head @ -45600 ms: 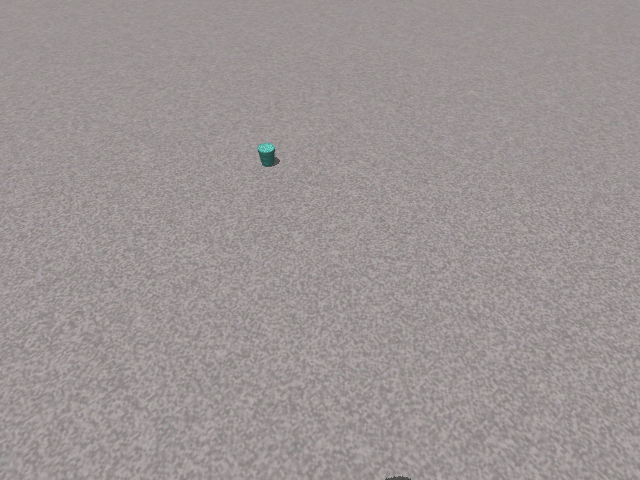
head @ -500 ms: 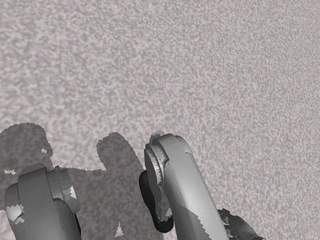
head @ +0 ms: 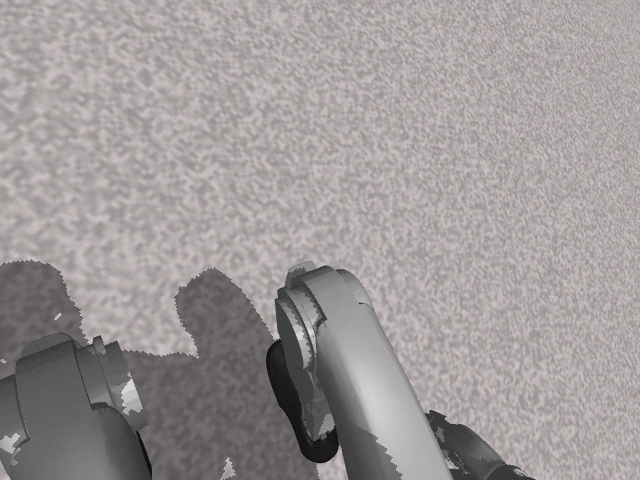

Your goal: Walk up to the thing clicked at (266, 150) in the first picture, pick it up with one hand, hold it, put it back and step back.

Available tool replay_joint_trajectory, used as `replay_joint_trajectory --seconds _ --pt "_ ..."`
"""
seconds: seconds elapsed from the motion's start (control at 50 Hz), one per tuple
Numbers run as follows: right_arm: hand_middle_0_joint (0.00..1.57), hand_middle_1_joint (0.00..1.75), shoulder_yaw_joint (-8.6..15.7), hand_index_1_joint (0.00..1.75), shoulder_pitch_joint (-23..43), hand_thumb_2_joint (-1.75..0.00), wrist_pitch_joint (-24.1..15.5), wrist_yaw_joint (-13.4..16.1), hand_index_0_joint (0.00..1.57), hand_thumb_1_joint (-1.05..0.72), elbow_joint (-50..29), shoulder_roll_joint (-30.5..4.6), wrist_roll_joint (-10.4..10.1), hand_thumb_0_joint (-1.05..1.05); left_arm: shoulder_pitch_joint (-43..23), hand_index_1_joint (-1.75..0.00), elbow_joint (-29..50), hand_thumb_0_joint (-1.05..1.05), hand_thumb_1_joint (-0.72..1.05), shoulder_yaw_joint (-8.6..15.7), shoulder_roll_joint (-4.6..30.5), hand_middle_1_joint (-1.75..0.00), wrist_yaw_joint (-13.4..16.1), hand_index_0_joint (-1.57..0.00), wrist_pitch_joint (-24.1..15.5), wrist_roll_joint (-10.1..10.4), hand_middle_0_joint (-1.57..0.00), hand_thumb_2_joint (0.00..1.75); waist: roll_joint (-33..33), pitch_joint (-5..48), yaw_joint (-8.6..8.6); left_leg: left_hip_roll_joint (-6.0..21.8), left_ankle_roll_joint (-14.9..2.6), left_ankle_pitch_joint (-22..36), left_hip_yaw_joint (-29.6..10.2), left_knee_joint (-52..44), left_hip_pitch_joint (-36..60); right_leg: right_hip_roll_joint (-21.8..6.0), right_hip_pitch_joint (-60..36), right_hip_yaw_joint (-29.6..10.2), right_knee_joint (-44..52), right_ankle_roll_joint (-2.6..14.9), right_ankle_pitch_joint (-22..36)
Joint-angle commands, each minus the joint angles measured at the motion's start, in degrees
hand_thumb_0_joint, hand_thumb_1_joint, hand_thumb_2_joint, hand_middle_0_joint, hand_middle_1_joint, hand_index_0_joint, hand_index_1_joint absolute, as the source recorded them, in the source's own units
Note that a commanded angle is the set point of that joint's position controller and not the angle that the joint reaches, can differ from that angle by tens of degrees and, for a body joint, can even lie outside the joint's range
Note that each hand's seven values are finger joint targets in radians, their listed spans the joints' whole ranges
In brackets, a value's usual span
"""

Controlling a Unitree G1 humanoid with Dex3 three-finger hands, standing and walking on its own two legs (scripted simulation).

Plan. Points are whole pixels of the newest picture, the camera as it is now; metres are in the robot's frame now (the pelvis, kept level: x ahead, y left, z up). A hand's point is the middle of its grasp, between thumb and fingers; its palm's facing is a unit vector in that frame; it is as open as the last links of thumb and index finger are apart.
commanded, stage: open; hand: left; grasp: from above
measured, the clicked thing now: out of the picture +0.45 +0.34 -0.25
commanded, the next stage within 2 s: withdraw in 0.68 s
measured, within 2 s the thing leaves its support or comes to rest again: neither
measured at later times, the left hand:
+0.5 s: hand out of the picture +0.44 +0.34 -0.22, palm faces -0.44 -0.14 -0.89, open 13.5 cm
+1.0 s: hand out of the picture +0.45 +0.34 -0.20, palm faces -0.37 -0.12 -0.92, open 14.0 cm
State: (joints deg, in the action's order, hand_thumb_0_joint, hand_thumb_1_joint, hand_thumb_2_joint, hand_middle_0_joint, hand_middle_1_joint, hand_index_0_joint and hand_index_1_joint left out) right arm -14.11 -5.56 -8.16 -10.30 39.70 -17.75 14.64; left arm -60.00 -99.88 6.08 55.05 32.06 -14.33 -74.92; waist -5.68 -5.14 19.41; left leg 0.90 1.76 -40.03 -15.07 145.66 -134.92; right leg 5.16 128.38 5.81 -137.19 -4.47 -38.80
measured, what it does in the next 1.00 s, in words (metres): stands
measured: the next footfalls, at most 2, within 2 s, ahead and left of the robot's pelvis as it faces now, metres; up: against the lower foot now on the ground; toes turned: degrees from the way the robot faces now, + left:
none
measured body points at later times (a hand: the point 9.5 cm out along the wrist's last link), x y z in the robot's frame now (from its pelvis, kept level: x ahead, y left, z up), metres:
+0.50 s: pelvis +0.00 +0.00 +0.00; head +0.26 +0.13 +0.35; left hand +0.46 +0.34 -0.17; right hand +0.07 -0.25 -0.07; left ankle +0.07 +0.13 -0.27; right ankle +0.11 -0.13 -0.27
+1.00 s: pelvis +0.00 +0.00 +0.01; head +0.26 +0.12 +0.36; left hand +0.47 +0.34 -0.15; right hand +0.08 -0.26 -0.07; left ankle +0.07 +0.13 -0.27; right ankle +0.11 -0.13 -0.27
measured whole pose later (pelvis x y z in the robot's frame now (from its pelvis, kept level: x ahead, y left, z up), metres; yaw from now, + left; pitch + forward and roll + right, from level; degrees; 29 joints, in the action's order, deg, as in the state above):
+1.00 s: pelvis +0.00 +0.00 +0.01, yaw +0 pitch +30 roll -13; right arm -11.9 -6.3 -8.0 -12.1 40.1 -17.6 13.4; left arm -55.5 -87.1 8.2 51.7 30.3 -11.8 -73.4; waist -4.9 -3.8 17.7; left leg 0.5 2.3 -40.7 -15.2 144.8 -135.3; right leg 4.3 128.6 6.2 -136.5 -3.4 -39.7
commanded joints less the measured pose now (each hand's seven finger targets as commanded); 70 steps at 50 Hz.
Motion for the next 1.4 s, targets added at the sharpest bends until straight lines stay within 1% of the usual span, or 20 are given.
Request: replay_joint_trajectory --seconds 0.0,0.18,0.48,0.54,0.56,0.6,0.62,0.64,0.7,0.76,0.78,0.84,0.94,1.04,1.16,1.24,1.26,1.28,1.3,1.38 --pt "0.2 0.3 5.3 0.3 -10.4 -0.9 -1.0 0.2 0.2 -0.91 0.1 -17.4 -0.1 0.0 -14.8 -0.98 7.0 0.0 -0.22 0.8 12.9 -1.01 2.3 -0.31 -0.2 1.0 -0.29 0.89 23.8 33.0 1.96 0.9 -2.63 7.3 7.8 -14.8 25.4 1.1 -16.8 8.7 12.3 5.31 10.8" --pt "0.2 0.3 5.6 0.3 -10.2 -0.9 -1.8 -0.6 0.2 -0.91 0.7 -17.5 0.1 0.0 -14.3 -1.07 8.5 0.0 -0.4 0.5 11.9 -1.09 3.9 -0.17 0.7 0.4 -0.16 1.0 27.5 34.4 1.39 1.1 -1.93 8.8 7.2 -15.5 28.0 1.2 -15.8 9.2 11.2 5.6 12.3" --pt "0.2 0.3 5.9 0.3 -10.5 -0.9 -1.5 -1.4 0.2 -0.91 0.9 -17.5 -0.6 0.0 -13.1 -1.09 11.6 0.0 -0.51 1.1 11.4 -1.1 1.4 -0.09 1.9 3.3 -0.07 1.0 28.2 37.1 0.32 0.9 -1.78 12.2 7.3 -16.1 28.8 0.8 -18.3 8.9 11.4 5.73 14.9" --pt "0.2 0.3 6.0 0.3 -10.7 -0.9 -1.7 -1.7 0.2 -0.9 1.0 -17.5 -0.5 0.0 -14.5 -1.07 11.1 0.0 -0.51 -0.3 10.3 -1.09 0.7 -0.08 1.7 2.9 -0.07 0.98 27.3 35.1 1.8 1.0 -1.87 11.0 7.3 -15.2 28.8 0.8 -16.7 9.0 11.3 5.71 14.1" --pt "0.2 0.3 6.3 0.3 -10.7 -0.9 -1.7 -1.6 0.2 -0.9 0.3 -18.3 -0.6 0.0 -13.6 -1.07 12.7 0.0 -0.5 2.0 12.9 -1.09 1.0 -0.08 1.5 3.1 -0.07 0.98 28.4 37.3 1.06 1.0 -1.7 13.1 7.2 -15.8 30.5 0.8 -18.7 9.0 11.4 5.71 15.6" --pt "0.2 0.3 6.1 0.3 -10.3 -0.9 -1.7 -1.6 0.2 -0.9 0.4 -17.9 -0.6 0.0 -12.5 -1.07 11.8 0.0 -0.51 1.4 11.7 -1.08 0.9 -0.08 1.4 2.7 -0.07 0.99 28.2 36.9 0.66 1.0 -1.68 13.8 7.5 -15.2 30.0 0.7 -18.3 8.9 11.3 5.76 16.0" --pt "0.2 0.3 6.3 0.3 -11.5 -0.9 -1.3 -1.5 0.2 -0.9 1.0 -18.2 -0.3 0.0 -11.9 -1.09 12.0 0.0 -0.49 3.7 13.9 -1.1 1.2 -0.09 1.2 2.6 -0.08 1.01 28.4 38.1 0.84 1.0 -1.7 14.2 7.5 -15.5 30.6 0.8 -19.7 8.9 11.5 5.62 16.4" --pt "0.2 0.3 6.1 0.3 -10.4 -0.9 -1.4 -1.7 0.2 -0.9 0.2 -17.6 -0.8 0.0 -12.4 -1.09 11.2 0.0 -0.5 1.7 12.0 -1.11 0.9 -0.09 1.2 2.6 -0.08 1.02 27.9 36.3 1.02 1.1 -1.82 12.9 7.6 -15.2 29.5 0.8 -18.4 8.7 11.4 5.73 15.6" --pt "0.2 0.3 6.1 0.3 -10.6 -0.9 -1.5 -1.6 0.2 -0.9 0.3 -17.5 -0.6 0.0 -13.5 -1.1 12.7 0.0 -0.49 1.2 11.7 -1.12 0.8 -0.09 1.0 2.9 -0.08 1.03 27.1 37.1 1.52 1.1 -2.27 12.3 7.9 -14.6 28.8 0.9 -19.8 8.4 12.2 5.39 15.8" --pt "0.2 0.3 6.0 0.3 -10.7 -0.9 -1.0 -1.4 0.2 -0.9 1.0 -17.2 -0.8 0.0 -11.5 -1.11 13.0 0.0 -0.48 1.9 12.2 -1.12 1.2 -0.09 1.0 2.9 -0.08 1.04 28.2 39.1 -0.05 1.2 -2.05 13.3 7.8 -15.1 30.1 1.1 -20.8 8.2 12.0 5.53 16.2" --pt "0.2 0.3 5.9 0.3 -10.6 -0.9 -0.9 -1.6 0.2 -0.91 0.8 -17.1 -0.4 0.0 -11.6 -1.03 11.3 0.0 -0.54 0.7 11.1 -1.05 0.9 -0.08 1.2 2.6 -0.06 0.98 27.2 38.0 1.19 1.3 -2.25 13.4 7.9 -14.4 29.1 1.2 -20.8 8.1 12.0 5.35 16.7" --pt "0.2 0.3 6.2 0.3 -10.7 -0.9 -0.7 -1.3 0.2 -0.92 0.7 -17.3 -0.9 0.0 -13.4 -1.03 14.3 0.0 -0.56 1.9 12.7 -1.03 1.4 -0.07 1.1 2.9 -0.06 0.99 28.0 38.8 0.6 1.2 -2.19 12.5 7.8 -14.6 29.3 0.9 -19.8 8.2 12.0 5.58 15.7" --pt "0.2 0.3 8.5 0.3 -10.3 -0.91 0.1 -1.4 0.2 -0.92 0.3 -16.9 -2.0 0.0 -12.5 -1.03 24.4 0.0 -0.57 3.9 13.0 -1.03 0.7 -0.06 3.1 2.7 -0.06 1.0 36.3 46.0 -3.25 0.9 -0.93 14.8 8.2 -18.0 35.9 0.4 -17.8 8.1 10.6 6.57 16.1" --pt "0.2 0.3 12.1 0.3 -11.9 -0.91 1.8 -2.0 0.2 -0.92 0.7 -15.5 -4.6 0.0 -10.4 -1.02 33.4 0.0 -0.57 4.2 10.1 -1.01 -3.4 -0.06 7.1 5.3 -0.07 1.01 35.5 50.0 -6.42 0.2 -1.61 15.2 10.5 -20.3 35.6 -0.3 -18.2 5.7 13.3 6.55 16.8" --pt "0.2 0.3 15.4 0.3 -15.6 -0.91 5.9 -1.0 0.2 -0.92 0.4 -13.7 -7.9 0.0 -13.0 -1.03 39.1 0.0 -0.59 -0.7 4.3 -1.01 -14.1 -0.05 10.6 8.7 -0.07 1.03 27.3 51.0 -5.39 -0.2 -2.75 12.3 11.2 -24.9 35.6 -0.4 -23.3 3.3 20.1 6.41 14.0" --pt "0.2 0.3 15.9 0.3 -15.8 -0.91 8.2 1.0 0.2 -0.92 -1.2 -13.3 -9.6 0.0 -10.4 -1.02 36.4 0.0 -0.58 -4.6 -0.8 -1.0 -22.5 -0.06 10.5 10.9 -0.08 1.03 19.7 43.3 -4.64 -0.7 -3.28 9.3 10.6 -27.5 32.3 -1.0 -22.1 2.9 23.6 6.85 10.6" --pt "0.2 0.3 15.7 0.3 -15.4 -0.91 8.6 1.6 0.2 -0.92 -2.3 -12.9 -9.8 0.0 -9.0 -1.03 35.7 0.0 -0.58 -5.2 -1.0 -1.01 -24.2 -0.06 10.2 11.1 -0.08 1.04 17.4 41.8 -4.68 -0.6 -3.62 8.8 11.1 -27.7 30.6 -1.0 -23.8 2.4 24.5 6.7 10.1" --pt "0.2 0.3 15.9 0.3 -15.1 -0.91 9.1 2.3 0.2 -0.92 -3.0 -13.6 -10.0 0.0 -6.5 -1.02 33.7 0.0 -0.57 -3.3 1.2 -1.0 -25.2 -0.07 10.0 11.3 -0.08 1.03 13.7 40.3 -5.38 -0.8 -4.0 7.5 11.3 -27.8 29.0 -1.1 -24.2 2.0 25.8 6.72 8.5" --pt "0.2 0.3 15.3 0.3 -14.8 -0.91 9.3 2.7 0.2 -0.91 -3.8 -12.6 -10.2 0.0 -8.9 -1.01 37.5 0.0 -0.56 -5.1 -0.4 -0.99 -26.4 -0.07 9.0 11.9 -0.09 1.02 14.5 40.7 -5.24 -1.1 -3.99 7.6 11.9 -28.5 28.4 -1.3 -26.0 1.6 26.5 6.66 8.5" --pt "0.2 0.3 14.1 0.3 -14.3 -0.91 9.9 4.6 0.2 -0.91 -4.2 -11.8 -10.4 0.0 -9.6 -1.01 37.9 0.0 -0.57 -4.1 2.0 -0.99 -28.7 -0.07 5.5 12.4 -0.08 1.03 12.9 39.5 -6.44 -1.1 -3.87 7.6 12.3 -29.1 29.0 -1.7 -26.0 0.9 27.4 6.73 7.5"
